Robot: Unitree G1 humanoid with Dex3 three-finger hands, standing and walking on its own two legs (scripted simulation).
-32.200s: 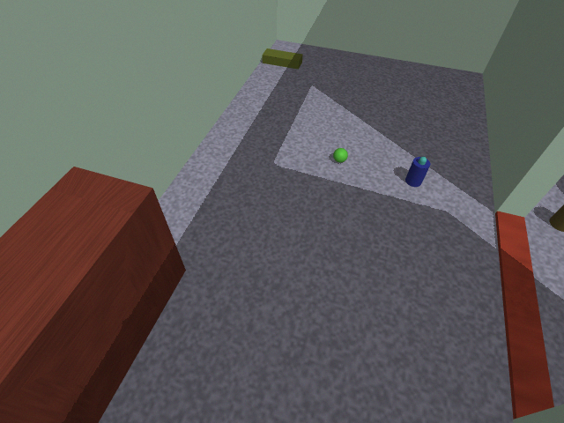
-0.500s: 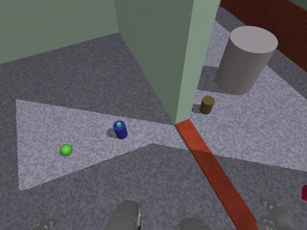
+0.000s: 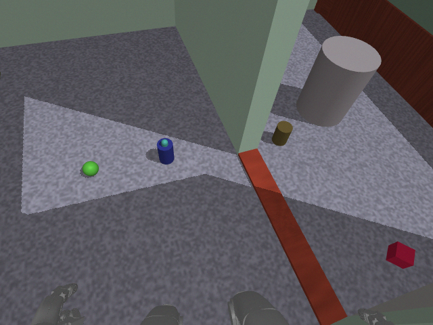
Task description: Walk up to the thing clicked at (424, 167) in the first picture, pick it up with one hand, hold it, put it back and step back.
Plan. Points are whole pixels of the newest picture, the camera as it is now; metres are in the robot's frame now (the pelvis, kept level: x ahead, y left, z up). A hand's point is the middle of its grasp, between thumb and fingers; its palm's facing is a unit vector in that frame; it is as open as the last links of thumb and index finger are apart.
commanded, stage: step back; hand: left
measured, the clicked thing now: (165, 149) +0.92 +0.22 -0.68
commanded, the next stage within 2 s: stand in 1.32 s
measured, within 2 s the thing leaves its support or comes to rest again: neither
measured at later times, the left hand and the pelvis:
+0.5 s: hand out of the picture -0.06 +0.27 -0.14, palm faces +0.05 -0.90 -0.43, open 7.4 cm; pelvis -0.12 -0.02 -0.01, yaw +1 degrees
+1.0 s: hand out of the picture -0.04 +0.26 -0.16, palm faces +0.07 -0.93 -0.37, open 7.4 cm; pelvis -0.09 -0.01 +0.00, yaw +3 degrees
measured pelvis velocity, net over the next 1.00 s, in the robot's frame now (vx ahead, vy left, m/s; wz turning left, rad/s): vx -0.09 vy -0.01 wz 0.05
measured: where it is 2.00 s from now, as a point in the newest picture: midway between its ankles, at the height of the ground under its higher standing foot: outside the picture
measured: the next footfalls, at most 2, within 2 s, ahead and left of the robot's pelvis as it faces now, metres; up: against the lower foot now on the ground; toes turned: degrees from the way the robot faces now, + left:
right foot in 0.12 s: -0.04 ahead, -0.14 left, +0.00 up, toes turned +1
left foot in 0.42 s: -0.10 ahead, +0.10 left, +0.00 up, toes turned -1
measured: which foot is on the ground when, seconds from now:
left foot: down 0.00-0.16, up 0.18-0.40, down 0.42-0.70, up 0.72-0.94, down 0.96-1.00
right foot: up 0.00-0.10, down 0.12-1.00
